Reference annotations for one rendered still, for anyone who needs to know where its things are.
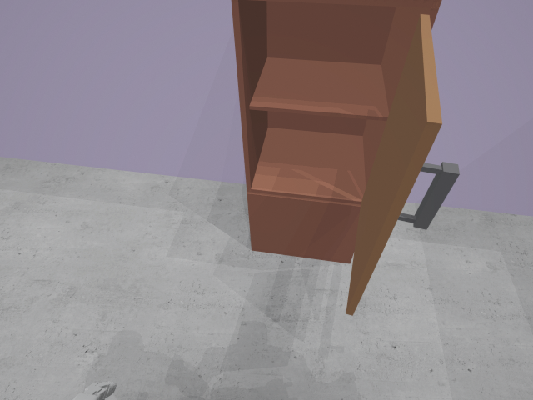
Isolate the left robot hand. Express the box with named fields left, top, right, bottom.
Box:
left=73, top=382, right=117, bottom=400

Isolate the cupboard door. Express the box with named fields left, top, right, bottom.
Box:
left=346, top=14, right=442, bottom=316

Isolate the handle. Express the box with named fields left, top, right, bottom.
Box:
left=397, top=162, right=460, bottom=230

